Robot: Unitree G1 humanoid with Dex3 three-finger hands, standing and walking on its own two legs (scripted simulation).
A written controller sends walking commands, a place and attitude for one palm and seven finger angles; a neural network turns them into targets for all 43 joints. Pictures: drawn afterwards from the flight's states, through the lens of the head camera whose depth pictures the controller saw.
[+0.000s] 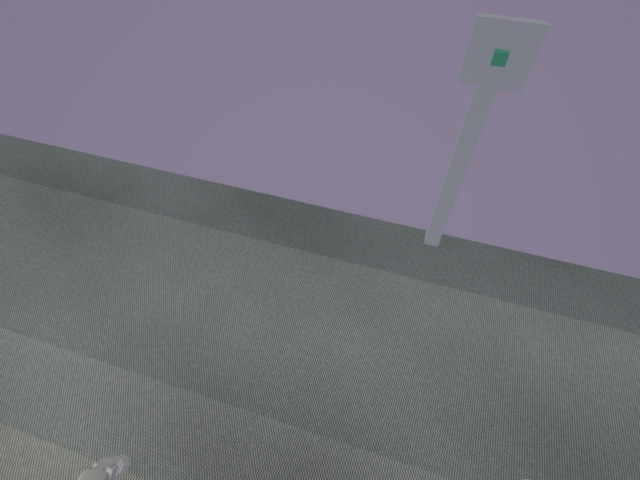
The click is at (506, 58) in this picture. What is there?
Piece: button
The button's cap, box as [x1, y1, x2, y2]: [491, 49, 509, 66]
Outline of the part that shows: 495,49 491,60 491,65 504,66 509,53 508,50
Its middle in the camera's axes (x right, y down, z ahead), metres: +0.49 -0.49 +1.05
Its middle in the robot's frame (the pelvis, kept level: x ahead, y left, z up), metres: +1.15 -0.43 +0.05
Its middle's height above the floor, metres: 0.82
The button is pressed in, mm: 0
